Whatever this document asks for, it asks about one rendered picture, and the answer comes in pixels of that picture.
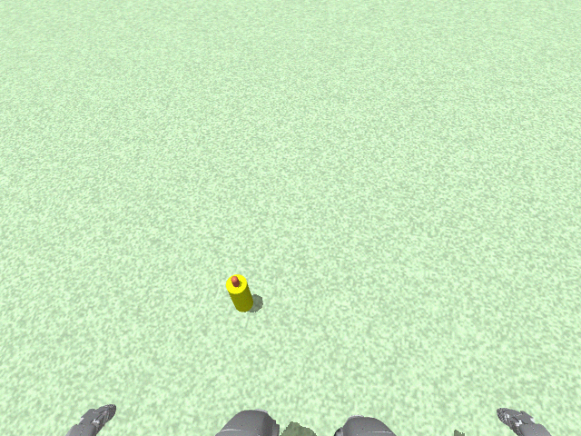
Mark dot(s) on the bottle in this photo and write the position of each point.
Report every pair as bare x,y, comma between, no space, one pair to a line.
239,291

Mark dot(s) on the left robot hand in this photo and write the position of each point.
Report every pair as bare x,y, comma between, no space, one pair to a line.
93,421

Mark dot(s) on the right robot hand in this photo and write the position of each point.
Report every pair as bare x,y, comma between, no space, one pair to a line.
521,423

